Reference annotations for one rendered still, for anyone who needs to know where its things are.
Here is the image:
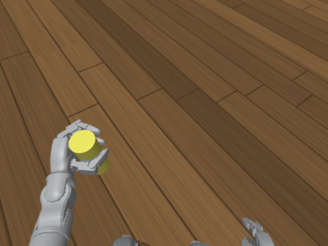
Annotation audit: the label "left robot arm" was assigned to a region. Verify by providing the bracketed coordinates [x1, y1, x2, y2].
[28, 172, 76, 246]

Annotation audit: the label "can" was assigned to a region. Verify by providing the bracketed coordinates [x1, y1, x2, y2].
[69, 130, 109, 175]

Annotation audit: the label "left robot hand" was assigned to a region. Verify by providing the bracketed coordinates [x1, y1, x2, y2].
[50, 119, 109, 176]

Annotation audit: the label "right robot hand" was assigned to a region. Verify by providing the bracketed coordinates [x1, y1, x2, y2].
[241, 218, 275, 246]

